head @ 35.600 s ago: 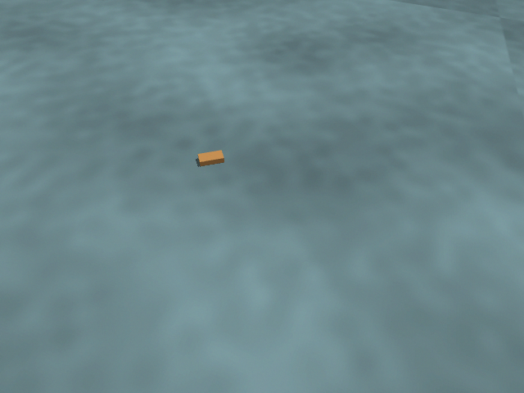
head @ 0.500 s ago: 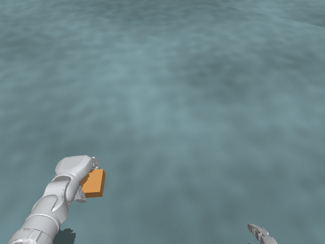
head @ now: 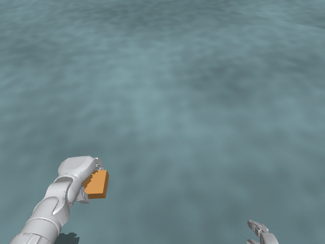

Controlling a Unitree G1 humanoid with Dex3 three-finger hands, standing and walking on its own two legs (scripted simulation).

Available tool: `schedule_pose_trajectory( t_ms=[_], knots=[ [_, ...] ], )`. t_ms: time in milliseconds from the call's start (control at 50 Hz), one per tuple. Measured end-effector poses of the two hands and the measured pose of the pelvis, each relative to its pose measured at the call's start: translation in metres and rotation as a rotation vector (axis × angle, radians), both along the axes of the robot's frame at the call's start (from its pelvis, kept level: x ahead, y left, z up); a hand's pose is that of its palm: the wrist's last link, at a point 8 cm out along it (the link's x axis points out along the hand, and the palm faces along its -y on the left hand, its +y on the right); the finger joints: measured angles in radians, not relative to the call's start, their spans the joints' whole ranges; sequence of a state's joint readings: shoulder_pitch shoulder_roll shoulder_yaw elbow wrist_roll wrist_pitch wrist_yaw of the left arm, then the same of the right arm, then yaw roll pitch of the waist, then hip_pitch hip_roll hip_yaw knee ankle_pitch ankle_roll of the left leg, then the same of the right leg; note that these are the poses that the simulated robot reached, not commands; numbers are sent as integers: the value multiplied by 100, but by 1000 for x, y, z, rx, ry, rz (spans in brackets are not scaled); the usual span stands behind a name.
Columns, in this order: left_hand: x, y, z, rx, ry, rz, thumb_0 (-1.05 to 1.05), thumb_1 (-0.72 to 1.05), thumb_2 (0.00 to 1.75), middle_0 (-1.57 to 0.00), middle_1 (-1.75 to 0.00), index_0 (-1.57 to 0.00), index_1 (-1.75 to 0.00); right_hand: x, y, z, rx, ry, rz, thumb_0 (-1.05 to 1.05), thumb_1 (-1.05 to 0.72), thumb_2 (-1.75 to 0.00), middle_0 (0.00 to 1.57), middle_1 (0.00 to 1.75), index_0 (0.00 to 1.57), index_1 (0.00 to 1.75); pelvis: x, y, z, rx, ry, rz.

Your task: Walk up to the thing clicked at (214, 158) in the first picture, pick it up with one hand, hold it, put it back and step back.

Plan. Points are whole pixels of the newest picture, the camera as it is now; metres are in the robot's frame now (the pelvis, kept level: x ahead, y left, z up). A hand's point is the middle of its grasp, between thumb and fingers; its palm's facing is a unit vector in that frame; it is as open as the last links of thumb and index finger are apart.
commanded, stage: hold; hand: left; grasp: from above
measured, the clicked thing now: (82, 184) +0.31 +0.23 -0.07
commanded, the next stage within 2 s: crouch in 0.98 s
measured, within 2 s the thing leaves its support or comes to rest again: neither
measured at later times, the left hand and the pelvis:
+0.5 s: hand (80, 183) +0.29 +0.22 -0.02, palm faces -0.44 -0.05 -0.89, open 9.7 cm; pelvis +0.00 +0.00 +0.01, yaw +0 degrees
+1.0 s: hand (80, 183) +0.29 +0.22 -0.03, palm faces -0.46 -0.05 -0.89, open 9.7 cm; pelvis +0.00 +0.00 +0.01, yaw +0 degrees
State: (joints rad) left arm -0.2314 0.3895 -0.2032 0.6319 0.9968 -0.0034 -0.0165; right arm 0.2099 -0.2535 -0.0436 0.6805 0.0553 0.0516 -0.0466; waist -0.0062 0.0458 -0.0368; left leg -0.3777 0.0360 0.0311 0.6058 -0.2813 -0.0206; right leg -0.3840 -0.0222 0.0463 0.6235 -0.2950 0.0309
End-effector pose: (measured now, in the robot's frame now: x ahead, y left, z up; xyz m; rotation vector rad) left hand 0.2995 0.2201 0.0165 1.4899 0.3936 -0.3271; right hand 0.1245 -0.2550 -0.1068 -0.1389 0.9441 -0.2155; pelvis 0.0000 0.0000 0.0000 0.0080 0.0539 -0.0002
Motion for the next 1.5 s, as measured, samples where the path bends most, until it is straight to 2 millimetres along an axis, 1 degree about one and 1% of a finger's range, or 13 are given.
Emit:
schedule_pose_trajectory(
  t_ms=[240,480,680,880,1040,1180,1260,1340,1420,1500],
  knots=[
    [-6,-2,7,-3,-1,-11,-1,9,36,-71,-47,-75,-43,5,0,7,-1,-26,6,1,-90,-89,20,30,20,30,-3,-1,4,2,-21,-2],
    [-5,-1,18,-1,-5,-11,-1,9,36,-72,-46,-76,-43,10,6,12,7,-46,9,1,-90,-89,20,30,20,30,-4,1,7,2,-39,-5],
    [-9,-2,11,-10,22,-22,-2,8,37,-72,-46,-76,-43,10,9,13,6,-37,12,1,-90,-90,20,30,20,30,-4,2,8,3,-41,-6],
    [-3,3,16,4,-11,-4,-2,8,37,-73,-46,-77,-43,6,8,11,6,-17,1,1,-90,-90,20,30,20,30,-2,3,9,1,-39,-6],
    [-4,2,11,-3,23,-17,-2,8,37,-73,-46,-77,-42,5,8,12,2,-12,-4,1,-90,-90,20,30,20,30,-1,4,10,1,-39,-6],
    [-4,2,8,-4,4,-14,-2,8,36,-72,-46,-76,-43,7,8,12,0,-5,0,1,-90,-90,20,30,20,30,0,4,10,1,-35,-5],
    [-4,4,0,5,8,-5,-2,8,37,-72,-47,-75,-44,7,8,11,1,3,1,1,-90,-90,20,30,20,30,0,3,9,1,-27,-1],
    [-6,5,-18,7,28,-10,-2,8,37,-72,-47,-76,-44,4,5,8,-10,25,5,1,-90,-90,20,30,20,30,-1,2,6,1,-4,5],
    [-6,6,-45,17,42,-28,-2,7,38,-72,-48,-76,-45,-5,0,-1,-35,67,16,1,-89,-89,21,30,20,30,-5,1,-3,-2,47,13],
    [1,9,-77,48,18,-47,-2,6,39,-72,-48,-76,-45,-18,-9,-21,-66,119,24,1,-90,-89,21,30,20,30,-11,1,-24,-11,127,21]
  ],
)
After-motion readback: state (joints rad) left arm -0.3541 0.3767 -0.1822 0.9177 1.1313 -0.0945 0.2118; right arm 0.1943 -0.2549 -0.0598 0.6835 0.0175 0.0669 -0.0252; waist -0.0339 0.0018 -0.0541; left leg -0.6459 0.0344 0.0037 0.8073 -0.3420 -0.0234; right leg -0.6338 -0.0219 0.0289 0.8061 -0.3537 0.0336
